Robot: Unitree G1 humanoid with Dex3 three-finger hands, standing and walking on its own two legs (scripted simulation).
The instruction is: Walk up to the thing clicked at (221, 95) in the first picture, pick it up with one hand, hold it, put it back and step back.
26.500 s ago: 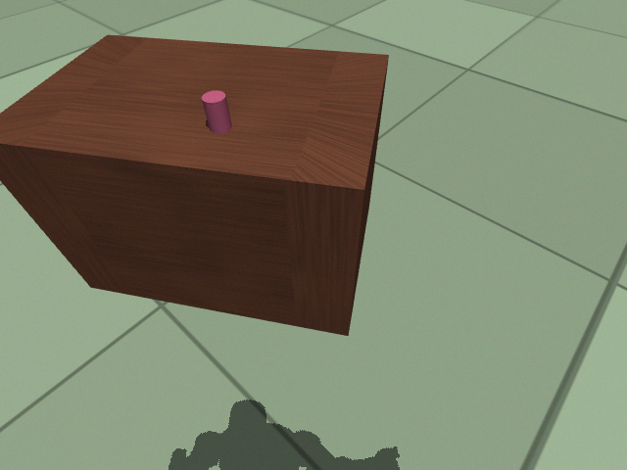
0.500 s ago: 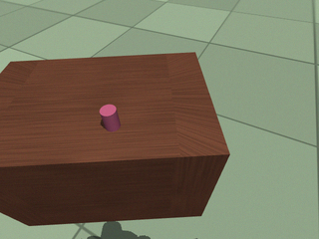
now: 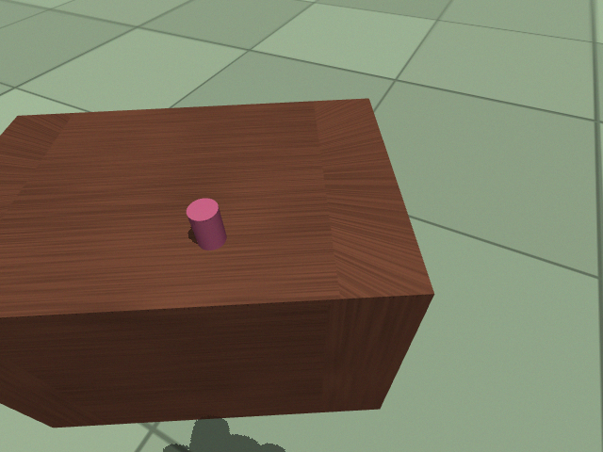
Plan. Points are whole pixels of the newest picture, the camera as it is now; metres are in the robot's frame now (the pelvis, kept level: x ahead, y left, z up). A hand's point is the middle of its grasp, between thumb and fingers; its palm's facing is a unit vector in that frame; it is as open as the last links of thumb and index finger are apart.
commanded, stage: stand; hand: left
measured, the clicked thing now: (207, 224) +0.51 +0.20 -0.04
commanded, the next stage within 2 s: none
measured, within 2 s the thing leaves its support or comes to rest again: neither
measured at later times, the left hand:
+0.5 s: hand out of the picture +0.07 +0.25 -0.15, palm faces -0.02 -0.94 -0.35, open 9.7 cm
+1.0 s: hand out of the picture +0.08 +0.25 -0.16, palm faces -0.03 -0.94 -0.35, open 7.4 cm
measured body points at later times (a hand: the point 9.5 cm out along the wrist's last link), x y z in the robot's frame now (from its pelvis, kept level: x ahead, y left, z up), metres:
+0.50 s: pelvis +0.00 +0.00 +0.00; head +0.01 -0.01 +0.45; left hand +0.08 +0.30 -0.13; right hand +0.07 -0.30 -0.14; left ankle +0.00 +0.13 -0.75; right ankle +0.00 -0.13 -0.75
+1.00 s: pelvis +0.01 +0.00 +0.00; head +0.02 -0.01 +0.45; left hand +0.08 +0.30 -0.13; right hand +0.08 -0.30 -0.14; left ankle +0.00 +0.13 -0.75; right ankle +0.00 -0.13 -0.75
